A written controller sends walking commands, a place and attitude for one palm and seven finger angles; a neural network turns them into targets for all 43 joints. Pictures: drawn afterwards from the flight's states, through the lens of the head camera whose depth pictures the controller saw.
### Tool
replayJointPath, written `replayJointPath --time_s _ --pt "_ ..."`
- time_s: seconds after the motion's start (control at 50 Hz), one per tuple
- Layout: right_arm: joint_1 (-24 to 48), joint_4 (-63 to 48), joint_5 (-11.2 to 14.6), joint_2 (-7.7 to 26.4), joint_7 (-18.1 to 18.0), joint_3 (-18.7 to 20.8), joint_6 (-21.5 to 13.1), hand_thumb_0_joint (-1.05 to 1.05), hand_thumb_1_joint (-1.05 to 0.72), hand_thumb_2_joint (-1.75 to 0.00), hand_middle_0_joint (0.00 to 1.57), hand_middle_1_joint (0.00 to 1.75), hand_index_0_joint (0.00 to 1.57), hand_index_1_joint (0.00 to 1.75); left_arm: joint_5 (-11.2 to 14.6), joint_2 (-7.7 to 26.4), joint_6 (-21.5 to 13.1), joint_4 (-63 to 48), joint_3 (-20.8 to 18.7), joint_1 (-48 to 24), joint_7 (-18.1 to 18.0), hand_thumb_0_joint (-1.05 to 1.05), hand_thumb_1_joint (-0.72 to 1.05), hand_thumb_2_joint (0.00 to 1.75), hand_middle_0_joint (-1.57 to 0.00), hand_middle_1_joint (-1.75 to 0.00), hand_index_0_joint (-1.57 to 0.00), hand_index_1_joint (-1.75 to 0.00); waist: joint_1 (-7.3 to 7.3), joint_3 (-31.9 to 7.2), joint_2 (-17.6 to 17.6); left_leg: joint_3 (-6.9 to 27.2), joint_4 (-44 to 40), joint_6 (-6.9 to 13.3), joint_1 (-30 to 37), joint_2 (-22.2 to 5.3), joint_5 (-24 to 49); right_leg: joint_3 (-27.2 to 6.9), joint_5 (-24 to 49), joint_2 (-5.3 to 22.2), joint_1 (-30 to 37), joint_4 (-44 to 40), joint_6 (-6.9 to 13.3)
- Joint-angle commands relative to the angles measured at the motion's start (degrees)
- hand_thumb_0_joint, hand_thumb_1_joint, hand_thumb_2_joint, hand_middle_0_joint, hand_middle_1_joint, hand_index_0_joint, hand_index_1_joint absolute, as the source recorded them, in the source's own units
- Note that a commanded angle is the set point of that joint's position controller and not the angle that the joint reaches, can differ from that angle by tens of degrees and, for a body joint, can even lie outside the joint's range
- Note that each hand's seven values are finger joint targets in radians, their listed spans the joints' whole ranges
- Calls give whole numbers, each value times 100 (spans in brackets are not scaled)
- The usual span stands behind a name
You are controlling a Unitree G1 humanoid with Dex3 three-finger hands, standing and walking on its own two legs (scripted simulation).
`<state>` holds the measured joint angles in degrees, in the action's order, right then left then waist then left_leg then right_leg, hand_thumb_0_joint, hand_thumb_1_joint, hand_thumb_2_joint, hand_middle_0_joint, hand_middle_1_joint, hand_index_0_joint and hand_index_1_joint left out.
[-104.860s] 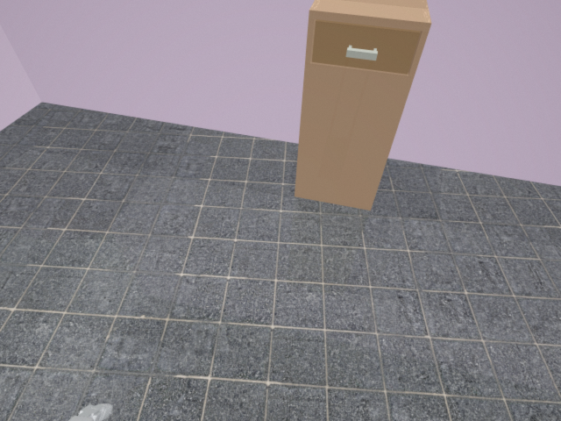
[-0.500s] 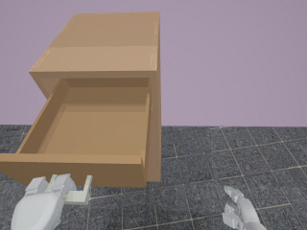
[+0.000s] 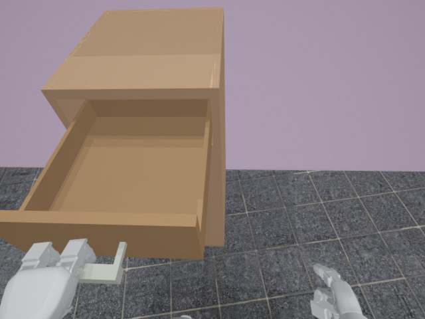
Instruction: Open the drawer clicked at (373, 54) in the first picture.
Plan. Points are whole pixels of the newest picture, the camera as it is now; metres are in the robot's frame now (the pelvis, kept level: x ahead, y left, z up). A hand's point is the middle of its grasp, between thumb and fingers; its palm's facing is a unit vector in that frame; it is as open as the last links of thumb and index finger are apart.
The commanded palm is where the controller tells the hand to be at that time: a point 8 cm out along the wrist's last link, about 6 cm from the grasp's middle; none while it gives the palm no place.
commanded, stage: open the thumb to release the handle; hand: left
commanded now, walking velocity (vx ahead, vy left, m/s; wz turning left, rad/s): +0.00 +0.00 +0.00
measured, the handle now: (93, 260) +0.20 +0.23 +0.06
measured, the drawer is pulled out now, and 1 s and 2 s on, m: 0.30 0.30 0.30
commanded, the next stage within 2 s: lift the hand off the handle in 0.38 s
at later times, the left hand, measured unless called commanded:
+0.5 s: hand (58, 296) +0.14 +0.26 +0.04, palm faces -0.01 -0.08 -1.00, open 13.3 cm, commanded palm +0.12 +0.25 +0.09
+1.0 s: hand (60, 288) +0.15 +0.26 +0.05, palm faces +0.03 -0.07 -1.00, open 13.2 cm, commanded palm +0.13 +0.26 +0.12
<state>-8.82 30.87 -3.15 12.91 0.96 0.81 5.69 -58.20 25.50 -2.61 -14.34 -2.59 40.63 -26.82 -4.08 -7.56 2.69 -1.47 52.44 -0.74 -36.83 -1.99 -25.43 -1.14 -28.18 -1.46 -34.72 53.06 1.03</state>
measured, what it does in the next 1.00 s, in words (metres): stands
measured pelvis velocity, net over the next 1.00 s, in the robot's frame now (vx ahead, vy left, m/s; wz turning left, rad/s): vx -0.01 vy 0.00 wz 0.03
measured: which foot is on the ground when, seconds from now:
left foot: down 0.00-1.00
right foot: down 0.00-1.00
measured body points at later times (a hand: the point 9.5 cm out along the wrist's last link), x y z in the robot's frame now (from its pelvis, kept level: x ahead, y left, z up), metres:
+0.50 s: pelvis +0.00 +0.00 +0.01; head +0.02 -0.02 +0.46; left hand +0.14 +0.27 +0.09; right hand +0.21 -0.21 -0.08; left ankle +0.01 +0.13 -0.69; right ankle -0.02 -0.11 -0.69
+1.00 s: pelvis -0.01 +0.00 +0.01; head +0.01 -0.02 +0.46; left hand +0.14 +0.26 +0.10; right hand +0.20 -0.20 -0.09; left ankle +0.01 +0.13 -0.69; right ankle -0.02 -0.11 -0.69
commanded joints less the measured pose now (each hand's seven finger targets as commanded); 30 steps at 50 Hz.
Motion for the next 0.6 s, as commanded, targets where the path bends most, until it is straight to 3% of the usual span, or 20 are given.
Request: replayJointPath --time_s 0.0,0.02,0.08,0.12,0.16,0.22,0.26,0.32,0.36,0.44,0.46,0.52,0.58 --pt "671 -896 89 569 -104 256 -336 0 -90 -90 20 30 20 30 256 668 154 -1156 -823 -74 -241 0 41 69 -36 -130 -36 -130 -14 -719 59 128 -653 172 1281 254 1420 31 1735 -57 3 -1031 130" --pt "664 -874 87 587 -125 238 -348 0 -90 -90 20 30 20 30 304 637 179 -1088 -745 -191 -172 0 34 66 -36 -129 -36 -129 46 -709 -47 156 -691 174 1251 252 1389 44 1698 -49 42 -1068 119" --pt "729 -841 93 579 -191 197 -387 0 -90 -90 20 30 20 30 253 679 217 -908 -663 -149 14 0 13 57 -35 -127 -35 -127 -29 -592 -236 137 -798 213 1125 260 1222 77 1699 -16 207 -1173 82" --pt "777 -823 109 575 -220 149 -389 0 -90 -90 20 30 20 30 216 706 263 -741 -595 -285 159 0 -1 51 -33 -125 -33 -125 -3 -402 -350 149 -875 213 1087 254 1159 45 1677 -3 236 -1285 77" --pt "777 -783 115 568 -259 137 -405 0 -90 -90 20 30 20 30 175 779 225 -719 -621 -532 245 0 -15 45 -32 -124 -32 -124 -23 -251 -302 121 -928 223 1096 279 976 28 1481 10 200 -1378 66" --pt "742 -776 90 565 -293 132 -445 0 -90 -90 20 30 20 30 120 958 108 -808 -772 -687 298 0 -36 36 -31 -122 -31 -122 -70 -429 -154 118 -969 200 1259 279 1067 -14 1487 5 308 -1431 92" --pt "718 -751 95 539 -289 138 -466 0 -90 -90 20 30 20 30 154 885 20 -816 -741 -687 313 0 -50 30 -30 -120 -30 -120 -68 -386 -57 99 -951 204 1298 296 1083 17 1497 12 284 -1435 95" --pt "726 -731 83 551 -292 143 -457 0 -90 -90 20 30 20 30 193 945 -68 -706 -892 -563 296 0 -50 30 -30 -120 -30 -120 -87 -391 -73 112 -955 185 1298 297 1180 -6 1644 -4 358 -1471 103" --pt "716 -725 79 535 -255 167 -456 0 -90 -90 20 30 20 30 194 792 -126 -729 -775 -527 287 0 -50 30 -30 -120 -30 -120 -85 -368 47 101 -955 182 1315 295 1190 8 1660 -6 316 -1434 105" --pt "733 -752 74 542 -202 184 -426 0 -90 -90 20 30 20 30 203 798 -156 -758 -828 -375 230 0 -50 30 -30 -120 -30 -120 -119 -447 -54 118 -975 167 1280 265 1338 83 1758 -24 350 -1353 103" --pt "697 -750 31 529 -144 189 -435 0 -90 -90 20 30 20 30 180 253 -150 -640 -222 -363 265 0 -50 30 -30 -120 -30 -120 3 -342 -150 136 -915 187 1239 279 1369 151 1785 -35 197 -1279 98" --pt "690 -751 25 572 -155 227 -431 0 -90 -90 20 30 20 30 129 683 -183 -794 -590 -548 204 0 -50 30 -30 -120 -30 -120 -32 -558 -159 141 -891 174 1273 245 1415 66 1815 -51 222 -1277 117" --pt "684 -756 -2 550 -133 204 -396 0 -90 -90 20 30 20 30 -41 760 -203 -889 -652 -710 64 0 -50 30 -30 -120 -30 -120 -63 -647 7 127 -816 158 1252 278 1372 50 1754 -43 87 -1181 144"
